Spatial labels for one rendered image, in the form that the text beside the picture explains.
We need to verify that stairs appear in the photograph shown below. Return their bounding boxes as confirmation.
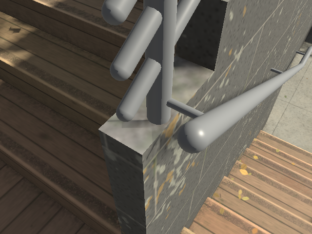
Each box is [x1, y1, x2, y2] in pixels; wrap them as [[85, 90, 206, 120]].
[[0, 0, 179, 234], [179, 130, 312, 234]]

